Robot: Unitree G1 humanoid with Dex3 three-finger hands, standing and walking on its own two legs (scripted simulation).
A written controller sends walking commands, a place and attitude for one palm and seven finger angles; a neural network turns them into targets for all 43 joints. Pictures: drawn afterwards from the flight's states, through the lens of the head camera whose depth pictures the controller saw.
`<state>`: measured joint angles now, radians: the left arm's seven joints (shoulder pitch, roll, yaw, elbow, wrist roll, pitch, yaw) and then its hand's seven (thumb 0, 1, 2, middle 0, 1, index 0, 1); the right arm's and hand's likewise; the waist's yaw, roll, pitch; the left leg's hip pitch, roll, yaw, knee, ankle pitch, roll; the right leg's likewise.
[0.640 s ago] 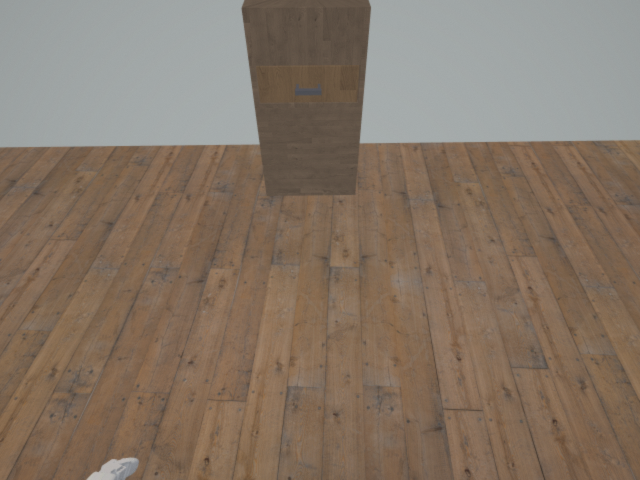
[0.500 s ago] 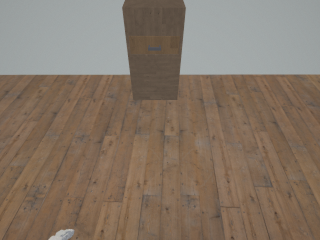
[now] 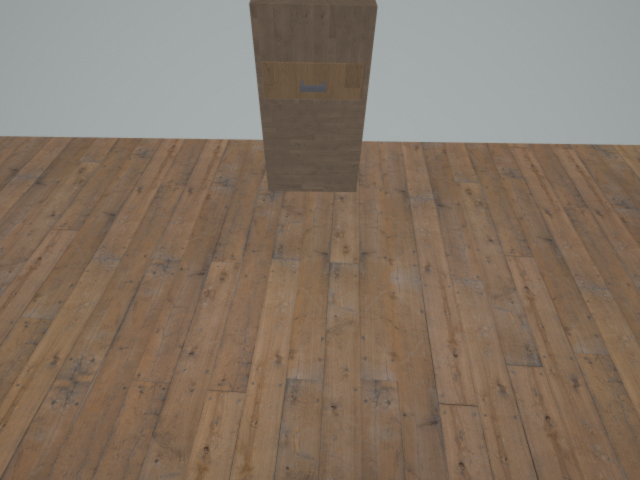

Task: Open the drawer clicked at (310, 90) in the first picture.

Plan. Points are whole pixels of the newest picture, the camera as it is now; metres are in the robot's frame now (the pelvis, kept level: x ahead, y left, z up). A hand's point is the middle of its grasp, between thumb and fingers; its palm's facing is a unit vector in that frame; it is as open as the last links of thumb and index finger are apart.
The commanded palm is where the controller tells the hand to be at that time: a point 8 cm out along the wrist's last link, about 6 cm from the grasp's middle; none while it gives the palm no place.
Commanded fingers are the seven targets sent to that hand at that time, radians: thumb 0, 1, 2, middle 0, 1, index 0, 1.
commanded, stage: stand and wait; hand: left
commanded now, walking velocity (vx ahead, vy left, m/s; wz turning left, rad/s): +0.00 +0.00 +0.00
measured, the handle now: (313, 85) +1.49 +0.11 -0.21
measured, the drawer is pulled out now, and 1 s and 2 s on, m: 0.00 0.00 0.00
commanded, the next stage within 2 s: look at it before walking up in 0.18 s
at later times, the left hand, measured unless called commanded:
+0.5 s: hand out of the picture +0.08 +0.25 -0.15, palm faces -0.03 -0.94 -0.33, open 7.4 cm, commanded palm none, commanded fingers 0.00 0.90 0.90 -0.20 -0.30 -0.20 -0.30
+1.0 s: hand out of the picture +0.08 +0.24 -0.16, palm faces -0.03 -0.95 -0.32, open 7.4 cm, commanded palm none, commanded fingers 0.00 0.90 0.90 -0.20 -0.30 -0.20 -0.30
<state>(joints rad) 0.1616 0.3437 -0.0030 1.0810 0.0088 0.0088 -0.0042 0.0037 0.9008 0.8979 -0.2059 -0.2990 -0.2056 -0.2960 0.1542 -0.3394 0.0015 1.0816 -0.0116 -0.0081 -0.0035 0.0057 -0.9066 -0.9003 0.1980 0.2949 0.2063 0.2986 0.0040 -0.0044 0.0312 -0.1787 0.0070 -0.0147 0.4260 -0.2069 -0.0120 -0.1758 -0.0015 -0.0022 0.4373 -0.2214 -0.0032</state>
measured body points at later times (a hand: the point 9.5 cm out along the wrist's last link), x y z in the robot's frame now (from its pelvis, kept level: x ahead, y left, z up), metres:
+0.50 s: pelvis +0.00 +0.00 +0.00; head +0.00 +0.00 +0.45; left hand +0.08 +0.30 -0.13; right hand +0.08 -0.29 -0.13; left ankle +0.02 +0.13 -0.74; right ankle +0.01 -0.12 -0.74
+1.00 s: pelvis +0.01 +0.00 +0.00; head +0.01 +0.00 +0.45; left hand +0.08 +0.29 -0.13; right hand +0.08 -0.29 -0.13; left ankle +0.02 +0.13 -0.74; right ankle +0.01 -0.12 -0.74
